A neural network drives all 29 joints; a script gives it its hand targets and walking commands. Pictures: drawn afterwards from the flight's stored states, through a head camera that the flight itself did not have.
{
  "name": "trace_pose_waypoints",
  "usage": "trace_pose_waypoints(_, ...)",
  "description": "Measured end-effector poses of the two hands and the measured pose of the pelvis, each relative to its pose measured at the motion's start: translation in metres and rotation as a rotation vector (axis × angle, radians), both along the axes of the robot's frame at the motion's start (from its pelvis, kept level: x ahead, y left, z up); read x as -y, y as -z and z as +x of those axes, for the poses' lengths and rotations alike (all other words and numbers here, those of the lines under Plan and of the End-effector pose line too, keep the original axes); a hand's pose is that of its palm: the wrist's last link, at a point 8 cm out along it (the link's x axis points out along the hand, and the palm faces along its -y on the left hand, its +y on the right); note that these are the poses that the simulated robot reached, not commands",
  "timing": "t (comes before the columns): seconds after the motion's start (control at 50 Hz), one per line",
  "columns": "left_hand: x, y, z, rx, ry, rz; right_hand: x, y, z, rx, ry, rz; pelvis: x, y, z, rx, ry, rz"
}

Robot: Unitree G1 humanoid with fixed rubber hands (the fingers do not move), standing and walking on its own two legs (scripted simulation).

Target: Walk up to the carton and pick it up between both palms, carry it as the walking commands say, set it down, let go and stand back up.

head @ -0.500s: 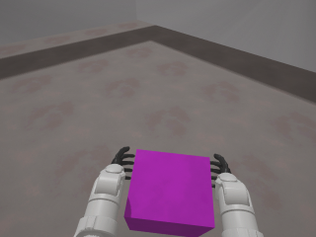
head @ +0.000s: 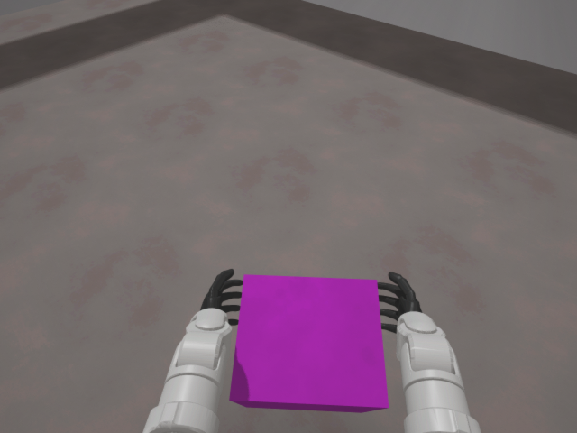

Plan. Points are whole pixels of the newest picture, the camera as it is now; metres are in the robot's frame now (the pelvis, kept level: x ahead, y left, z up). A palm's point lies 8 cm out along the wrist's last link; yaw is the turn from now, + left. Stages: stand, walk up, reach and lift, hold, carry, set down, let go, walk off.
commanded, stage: set down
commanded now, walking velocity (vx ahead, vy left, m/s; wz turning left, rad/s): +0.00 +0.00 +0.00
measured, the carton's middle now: (306, 348) +0.28 -0.04 -0.10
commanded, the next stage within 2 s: none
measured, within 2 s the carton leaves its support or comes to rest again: neither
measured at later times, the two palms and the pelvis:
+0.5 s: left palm (238, 322) +0.34 +0.07 -0.10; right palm (404, 335) +0.28 -0.22 -0.11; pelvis -0.03 -0.04 -0.05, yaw +0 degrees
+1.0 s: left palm (256, 330) +0.37 +0.04 -0.20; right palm (399, 344) +0.30 -0.24 -0.20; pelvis -0.04 -0.02 -0.12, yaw +0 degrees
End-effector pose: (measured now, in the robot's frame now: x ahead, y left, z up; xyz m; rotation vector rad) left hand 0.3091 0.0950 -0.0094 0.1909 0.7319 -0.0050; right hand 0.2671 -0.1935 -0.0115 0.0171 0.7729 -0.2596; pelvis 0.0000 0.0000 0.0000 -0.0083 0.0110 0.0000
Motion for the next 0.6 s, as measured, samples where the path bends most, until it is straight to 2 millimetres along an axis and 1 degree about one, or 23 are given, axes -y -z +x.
trace_pose_waypoints(0.04,0.005,0.007,0.002,-0.005,0.011,-0.008,0.005,0.007,0.001,0.000,0.019,0.001,0.002,0.002,-0.002,-0.024,-0.009,0.000)
trace_pose_waypoints(0.18,0.033,0.033,0.013,-0.006,0.020,-0.027,0.029,0.036,-0.001,0.003,0.073,-0.001,0.015,0.012,-0.013,-0.109,0.007,0.014)
trace_pose_waypoints(0.26,0.042,0.048,0.018,0.010,0.017,-0.024,0.036,0.051,0.002,0.013,0.084,-0.014,0.026,0.019,-0.018,-0.182,0.011,0.020)
trace_pose_waypoints(0.34,0.042,0.066,0.023,0.015,0.003,-0.007,0.035,0.069,0.007,0.017,0.080,-0.004,0.036,0.029,-0.024,-0.246,0.015,0.028)
trace_pose_waypoints(0.44,0.032,0.082,0.026,0.027,-0.007,-0.010,0.027,0.087,0.014,0.029,0.069,-0.012,0.042,0.041,-0.030,-0.310,0.014,0.026)
trace_pose_waypoints(0.52,0.027,0.092,0.034,0.045,-0.012,-0.015,0.021,0.099,0.019,0.054,0.086,0.017,0.042,0.053,-0.033,-0.360,0.007,0.020)
trace_pose_waypoints(0.6,0.028,0.099,0.042,0.061,-0.008,-0.011,0.020,0.112,0.022,0.072,0.101,0.029,0.037,0.065,-0.037,-0.401,-0.004,0.014)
